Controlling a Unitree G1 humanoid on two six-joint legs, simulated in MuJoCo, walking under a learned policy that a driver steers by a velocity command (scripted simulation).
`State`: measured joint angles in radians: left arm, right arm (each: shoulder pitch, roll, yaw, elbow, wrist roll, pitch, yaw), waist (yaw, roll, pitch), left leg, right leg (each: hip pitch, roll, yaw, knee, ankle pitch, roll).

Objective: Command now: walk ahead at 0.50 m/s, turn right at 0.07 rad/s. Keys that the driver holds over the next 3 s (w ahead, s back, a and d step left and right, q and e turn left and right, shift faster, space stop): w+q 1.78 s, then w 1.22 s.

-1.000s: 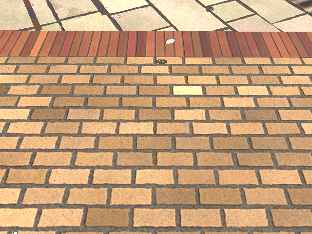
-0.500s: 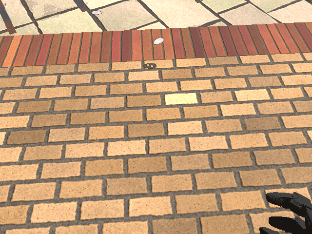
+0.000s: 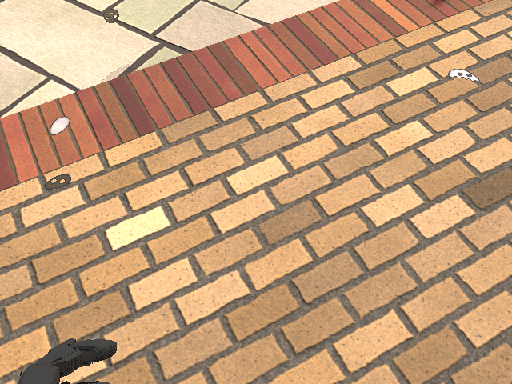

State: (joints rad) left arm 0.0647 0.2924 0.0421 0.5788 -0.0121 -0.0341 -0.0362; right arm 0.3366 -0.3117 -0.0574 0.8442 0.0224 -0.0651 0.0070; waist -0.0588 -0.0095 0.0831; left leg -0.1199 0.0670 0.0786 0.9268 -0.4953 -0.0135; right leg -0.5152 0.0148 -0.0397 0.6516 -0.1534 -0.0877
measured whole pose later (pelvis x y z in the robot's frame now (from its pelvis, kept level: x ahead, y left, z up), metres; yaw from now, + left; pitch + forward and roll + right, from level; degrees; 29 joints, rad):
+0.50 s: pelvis +0.28 +0.04 +0.00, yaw +13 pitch +2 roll -2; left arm 0.33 0.30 0.07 0.82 -0.01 -0.04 0.02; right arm 0.10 -0.26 -0.04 0.69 0.02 -0.04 0.07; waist 0.05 0.02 0.04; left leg -0.52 0.01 0.06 0.59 -0.10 0.09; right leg 0.11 -0.01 -0.26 0.39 -0.47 0.01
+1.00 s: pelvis +0.57 +0.11 +0.01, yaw +31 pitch +2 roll -1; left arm 0.06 0.28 0.04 0.66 0.01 -0.12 -0.02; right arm 0.37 -0.32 -0.08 0.73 0.02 -0.02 -0.02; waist -0.07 0.01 0.01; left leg -0.12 -0.09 -0.24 0.68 -0.51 0.05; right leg -0.46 0.03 0.03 0.52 -0.09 -0.01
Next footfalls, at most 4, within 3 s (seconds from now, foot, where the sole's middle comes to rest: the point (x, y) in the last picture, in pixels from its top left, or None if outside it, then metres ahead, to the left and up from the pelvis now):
0.50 left None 0.42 0.17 -0.75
0.98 right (228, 259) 0.76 0.08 -0.75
1.50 left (95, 254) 0.81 0.46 -0.75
2.00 right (74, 166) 1.14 0.57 -0.75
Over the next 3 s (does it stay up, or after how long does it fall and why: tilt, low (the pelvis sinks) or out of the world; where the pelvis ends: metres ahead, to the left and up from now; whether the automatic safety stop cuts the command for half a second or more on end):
stays up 1.23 0.95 0.01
